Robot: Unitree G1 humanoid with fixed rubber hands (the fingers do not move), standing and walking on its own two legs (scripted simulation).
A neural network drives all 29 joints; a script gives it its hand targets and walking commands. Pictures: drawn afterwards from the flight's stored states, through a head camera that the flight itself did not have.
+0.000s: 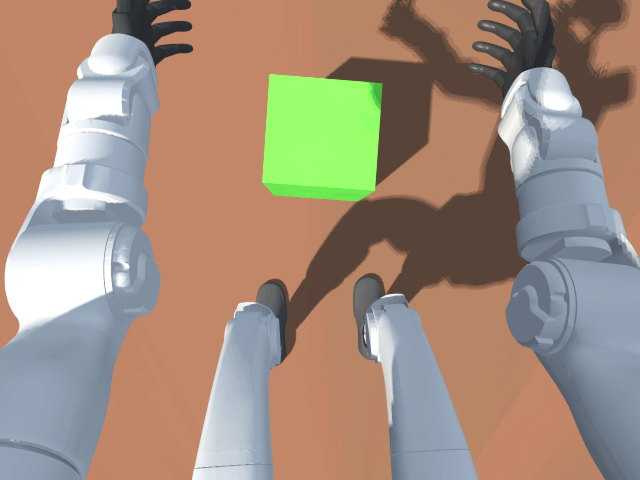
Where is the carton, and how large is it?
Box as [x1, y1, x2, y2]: [262, 74, 382, 200]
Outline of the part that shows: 270,74 262,182 275,195 358,200 373,191 375,181 382,83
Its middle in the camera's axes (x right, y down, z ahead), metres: +0.01 -0.20 +0.84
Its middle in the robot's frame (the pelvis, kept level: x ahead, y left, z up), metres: +0.54 -0.02 -0.53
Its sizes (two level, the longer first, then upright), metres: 0.210 0.200 0.250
